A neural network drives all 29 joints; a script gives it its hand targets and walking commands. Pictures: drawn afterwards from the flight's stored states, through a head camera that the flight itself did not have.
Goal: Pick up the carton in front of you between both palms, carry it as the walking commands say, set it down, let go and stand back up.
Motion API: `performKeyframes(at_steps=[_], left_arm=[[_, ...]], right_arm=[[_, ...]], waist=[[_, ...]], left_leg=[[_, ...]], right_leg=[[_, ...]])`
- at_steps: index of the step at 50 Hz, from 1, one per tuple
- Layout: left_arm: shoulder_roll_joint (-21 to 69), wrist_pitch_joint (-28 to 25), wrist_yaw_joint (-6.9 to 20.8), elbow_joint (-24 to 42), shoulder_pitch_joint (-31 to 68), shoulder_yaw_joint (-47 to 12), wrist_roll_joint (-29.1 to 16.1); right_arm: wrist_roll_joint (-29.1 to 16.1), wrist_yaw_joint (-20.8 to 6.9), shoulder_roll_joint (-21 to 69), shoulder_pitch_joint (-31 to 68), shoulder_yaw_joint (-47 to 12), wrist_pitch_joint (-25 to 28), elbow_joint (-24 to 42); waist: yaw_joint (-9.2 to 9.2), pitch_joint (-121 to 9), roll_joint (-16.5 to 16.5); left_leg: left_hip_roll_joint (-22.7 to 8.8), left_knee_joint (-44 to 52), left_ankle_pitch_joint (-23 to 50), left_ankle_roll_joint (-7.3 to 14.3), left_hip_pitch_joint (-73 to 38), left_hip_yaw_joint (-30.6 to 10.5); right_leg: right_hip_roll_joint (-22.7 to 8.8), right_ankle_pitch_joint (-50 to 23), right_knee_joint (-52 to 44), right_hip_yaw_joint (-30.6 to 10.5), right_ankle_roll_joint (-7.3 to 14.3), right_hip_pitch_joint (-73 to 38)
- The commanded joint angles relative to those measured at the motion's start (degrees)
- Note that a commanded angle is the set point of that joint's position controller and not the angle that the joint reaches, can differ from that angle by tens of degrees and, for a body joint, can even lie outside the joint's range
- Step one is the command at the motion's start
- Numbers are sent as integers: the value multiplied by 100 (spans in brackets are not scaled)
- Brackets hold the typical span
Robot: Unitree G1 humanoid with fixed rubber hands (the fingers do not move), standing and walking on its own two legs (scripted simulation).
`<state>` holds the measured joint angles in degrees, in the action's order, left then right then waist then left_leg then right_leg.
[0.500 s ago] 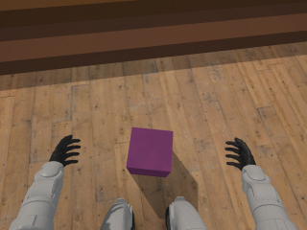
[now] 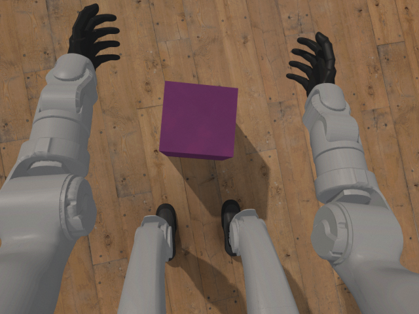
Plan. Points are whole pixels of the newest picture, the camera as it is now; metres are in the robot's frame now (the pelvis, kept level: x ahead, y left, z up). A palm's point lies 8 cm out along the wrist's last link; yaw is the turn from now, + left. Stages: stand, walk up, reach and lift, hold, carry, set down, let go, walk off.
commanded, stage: reach and lift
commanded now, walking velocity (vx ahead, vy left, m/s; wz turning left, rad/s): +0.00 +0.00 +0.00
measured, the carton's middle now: (197, 126) +0.50 -0.02 -0.52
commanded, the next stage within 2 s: none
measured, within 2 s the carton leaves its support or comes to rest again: leaves its support in 1.70 s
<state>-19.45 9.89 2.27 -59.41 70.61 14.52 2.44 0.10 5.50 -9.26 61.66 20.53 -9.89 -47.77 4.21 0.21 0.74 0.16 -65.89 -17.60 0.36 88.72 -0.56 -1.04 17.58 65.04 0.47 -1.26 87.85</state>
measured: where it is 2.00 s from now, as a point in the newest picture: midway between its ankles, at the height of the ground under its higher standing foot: (201, 240)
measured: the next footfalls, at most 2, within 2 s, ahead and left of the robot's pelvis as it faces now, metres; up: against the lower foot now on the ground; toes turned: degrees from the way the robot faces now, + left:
none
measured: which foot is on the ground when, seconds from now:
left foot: down 0.00-1.00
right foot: down 0.00-1.00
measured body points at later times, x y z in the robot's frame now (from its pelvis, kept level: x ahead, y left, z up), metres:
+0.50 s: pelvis +0.00 +0.00 -0.17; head +0.34 +0.01 +0.12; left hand +0.53 +0.18 -0.33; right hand +0.49 -0.22 -0.33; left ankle +0.09 +0.11 -0.61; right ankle +0.09 -0.13 -0.61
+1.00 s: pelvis -0.03 +0.00 -0.28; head +0.35 +0.00 -0.04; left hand +0.54 +0.16 -0.47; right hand +0.50 -0.21 -0.46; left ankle +0.09 +0.11 -0.61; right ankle +0.09 -0.13 -0.61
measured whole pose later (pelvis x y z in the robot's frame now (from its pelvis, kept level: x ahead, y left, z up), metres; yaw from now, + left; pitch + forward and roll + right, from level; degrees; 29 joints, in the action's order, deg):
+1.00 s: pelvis -0.03 +0.00 -0.28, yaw -2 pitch +37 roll -2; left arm -26.3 1.4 -4.9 -67.3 85.1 -4.6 -16.0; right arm -18.2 9.3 -18.5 81.3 5.3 -0.6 -64.8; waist 2.9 21.6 -1.7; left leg -0.4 -125.8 -30.7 0.0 132.6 -1.9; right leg 0.7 30.1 124.1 0.4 -1.8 131.5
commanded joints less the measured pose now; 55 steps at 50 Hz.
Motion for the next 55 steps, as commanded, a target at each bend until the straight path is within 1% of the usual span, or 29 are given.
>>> performKeyframes(at_steps=[1, 6, 11, 14, 18, 20, 22, 24, 26, 29, 31, 33, 36, 39, 41, 44, 47, 51, 53, 55], left_arm=[[-522, -262, -46, 496, 1120, 205, 169], [-120, -539, -137, 641, 602, 332, 307], [12, -690, -284, 690, 306, 161, 172], [-133, -758, -385, 817, 377, -73, -57], [-490, -791, -525, 1107, 604, -473, -530], [-641, -771, -568, 1246, 773, -642, -764], [-757, -730, -597, 1315, 997, -786, -949], [-866, -677, -626, 1317, 1268, -892, -1085], [-963, -614, -657, 1171, 1538, -964, -1183], [-1045, -557, -678, 752, 1875, -1026, -1272], [-1063, -557, -675, 396, 2087, -1069, -1305], [-1092, -588, -667, 60, 2288, -1112, -1331], [-1164, -680, -653, -349, 2581, -1199, -1384], [-1214, -791, -643, -586, 2822, -1335, -1485], [-1245, -866, -651, -593, 2965, -1448, -1581], [-1311, -961, -689, -441, 3147, -1643, -1754], [-1310, -996, -721, -212, 3246, -1862, -1885], [-1253, -963, -745, 32, 3217, -1908, -1861], [-1188, -948, -765, -5, 2999, -1827, -1798], [-1119, -936, -781, -176, 2756, -1692, -1690]], right_arm=[[161, -52, -544, 838, 212, 306, 544], [284, -165, -314, 461, 331, 663, 496], [168, -183, -323, 215, 306, 839, 318], [-75, -113, -483, 261, 122, 912, 337], [-564, 40, -780, 447, -310, 945, 484], [-788, 109, -892, 589, -515, 918, 574], [-965, 174, -1003, 813, -662, 870, 660], [-1098, 237, -1106, 1106, -775, 805, 731], [-1199, 293, -1174, 1411, -862, 727, 643], [-1283, 346, -1204, 1796, -942, 650, 273], [-1301, 346, -1209, 2041, -977, 647, -68], [-1299, 337, -1236, 2281, -990, 676, -404], [-1286, 322, -1325, 2599, -979, 758, -830], [-1320, 310, -1402, 2842, -1016, 862, -1124], [-1391, 318, -1459, 2983, -1078, 938, -1176], [-1573, 362, -1513, 3111, -1223, 1037, -1108], [-1856, 378, -1277, 2989, -1492, 1056, -1216], [-1923, 408, -1183, 2852, -1543, 1047, -1084], [-1906, 416, -1129, 2722, -1553, 1048, -1022], [-1836, 408, -1078, 2592, -1511, 1043, -1072]], waist=[[63, -5815, 365], [13, -5710, 375], [-19, -5582, 356], [-51, -5946, 388], [-77, -6685, 492], [-79, -6947, 513], [-56, -7031, 521], [-34, -7045, 513], [-25, -6839, 488], [-29, -6220, 419], [-45, -5760, 368], [-61, -5373, 316], [-68, -4973, 273], [-73, -4802, 246], [-80, -4930, 240], [-80, -5373, 268], [-104, -5717, 385], [-82, -5927, 552], [-129, -5933, 553], [-164, -5594, 494]], left_leg=[[433, 402, 1149, -137, -3412, -15], [397, -269, 1994, -128, -2691, -143], [353, -1230, 2136, -169, -1594, -183], [334, -1866, 2183, -199, -1306, -163], [319, -2651, 2207, -228, -1298, -83], [316, -2984, 2055, -244, -1254, -34], [303, -3262, 1747, -249, -1121, 7], [282, -3479, 1336, -242, -956, 49], [246, -3638, 816, -227, -678, 90], [171, -3815, 29, -177, -119, 109], [119, -3935, -357, -151, 234, 88], [78, -4061, -605, -139, 524, 55], [31, -4270, -740, -131, 816, 3], [7, -4501, -617, -130, 909, -46], [-2, -4668, -394, -135, 825, -61], [-6, -4907, 16, -147, 578, -44], [13, -5056, 344, -149, 281, -11], [55, -5146, 599, -155, -62, -6], [81, -5139, 705, -151, -126, 0], [104, -5094, 652, -134, 89, -16]], right_leg=[[488, -955, -420, 309, -215, -2119], [495, -1580, 205, 252, -205, -1092], [506, -1607, 1157, 248, -223, -3], [502, -1662, 1759, 245, -241, 282], [496, -1758, 2508, 275, -259, 355], [479, -1663, 2827, 315, -251, 341], [453, -1428, 3104, 355, -238, 375], [423, -1112, 3333, 392, -224, 397], [378, -707, 3517, 409, -206, 460], [299, -95, 3730, 386, -181, 656], [254, 213, 3879, 353, -173, 831], [221, 411, 4032, 315, -176, 949], [198, 503, 4273, 263, -180, 1052], [189, 386, 4521, 224, -175, 1087], [189, 174, 4685, 208, -170, 1009], [198, -263, 4909, 204, -161, 746], [230, -574, 5054, 216, -166, 620], [282, -654, 5087, 268, -178, 760], [315, -687, 5080, 288, -194, 835], [338, -604, 5054, 280, -208, 1033]])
